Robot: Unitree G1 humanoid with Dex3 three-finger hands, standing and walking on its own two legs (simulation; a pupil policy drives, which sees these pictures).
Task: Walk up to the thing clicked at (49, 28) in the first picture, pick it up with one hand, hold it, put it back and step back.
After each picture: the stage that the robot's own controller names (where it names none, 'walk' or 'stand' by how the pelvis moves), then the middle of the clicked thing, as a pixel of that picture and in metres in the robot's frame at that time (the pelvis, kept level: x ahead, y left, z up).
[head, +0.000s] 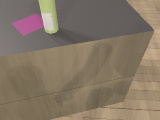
stand; (47, 6) +0.70 +0.18 +0.12
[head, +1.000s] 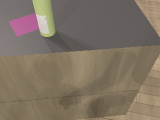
rise first; (43, 7) +0.63 +0.20 +0.14
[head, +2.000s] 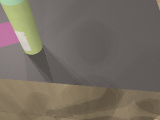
stand; (22, 20) +0.47 +0.21 +0.16
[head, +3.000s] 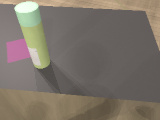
stand; (35, 39) +0.48 +0.20 +0.12
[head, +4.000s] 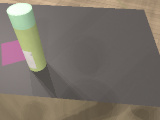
stand; (30, 41) +0.45 +0.21 +0.12
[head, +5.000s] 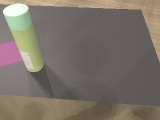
stand; (27, 42) +0.45 +0.22 +0.12
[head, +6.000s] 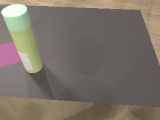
stand; (26, 43) +0.45 +0.22 +0.12
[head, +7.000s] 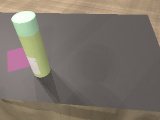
rise first; (34, 48) +0.44 +0.21 +0.12
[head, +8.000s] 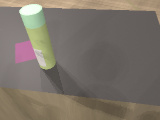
go down; (40, 40) +0.47 +0.21 +0.12
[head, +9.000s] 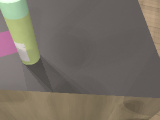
go down; (22, 32) +0.47 +0.19 +0.13
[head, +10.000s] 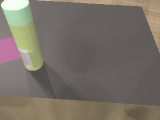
go down; (26, 39) +0.45 +0.19 +0.13
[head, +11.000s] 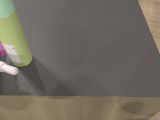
close in; (10, 32) +0.45 +0.21 +0.15
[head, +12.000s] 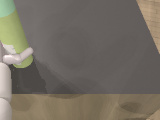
lift; (11, 33) +0.44 +0.21 +0.16
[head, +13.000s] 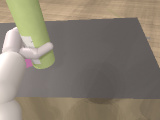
lift; (31, 24) +0.36 +0.14 +0.30
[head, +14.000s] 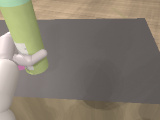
hold; (25, 31) +0.34 +0.16 +0.28
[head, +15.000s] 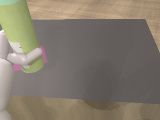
hold; (19, 29) +0.33 +0.18 +0.29
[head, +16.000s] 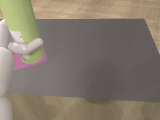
crouch; (20, 18) +0.35 +0.17 +0.31
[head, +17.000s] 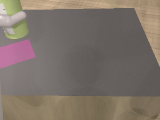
lower; out of the picture +0.45 +0.20 +0.32
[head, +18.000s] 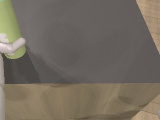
lower; (3, 21) +0.47 +0.22 +0.17
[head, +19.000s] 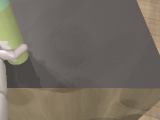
lower; (5, 28) +0.45 +0.22 +0.17
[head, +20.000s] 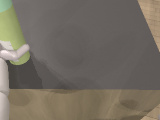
lower; (7, 29) +0.45 +0.21 +0.16
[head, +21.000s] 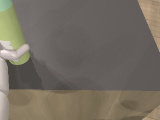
lower; (7, 29) +0.45 +0.22 +0.16
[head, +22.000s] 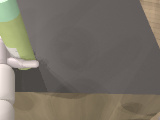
open; (14, 35) +0.43 +0.20 +0.16
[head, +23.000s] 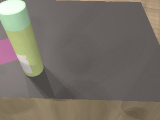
sink last; (24, 44) +0.42 +0.19 +0.15
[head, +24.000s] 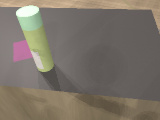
stand; (38, 42) +0.46 +0.21 +0.13
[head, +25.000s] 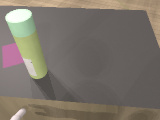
stand; (30, 48) +0.42 +0.21 +0.12
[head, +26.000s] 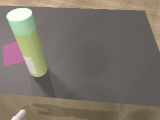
stand; (30, 46) +0.43 +0.21 +0.12
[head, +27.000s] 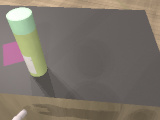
stand; (30, 46) +0.43 +0.21 +0.12
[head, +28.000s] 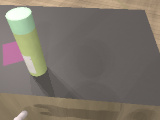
stand; (30, 46) +0.43 +0.21 +0.12
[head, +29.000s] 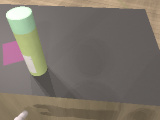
stand; (30, 46) +0.43 +0.21 +0.12
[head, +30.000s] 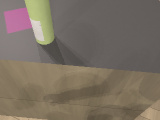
walk; (39, 10) +0.51 +0.16 +0.16
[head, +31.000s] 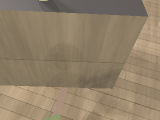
walk; out of the picture +0.80 +0.22 +0.15
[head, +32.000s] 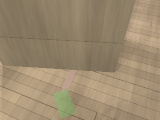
stand; out of the picture +1.11 +0.22 +0.14
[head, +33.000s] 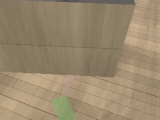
stand; out of the picture +1.07 +0.21 +0.12
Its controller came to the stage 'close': yes
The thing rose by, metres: 0.20
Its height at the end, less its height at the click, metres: +0.00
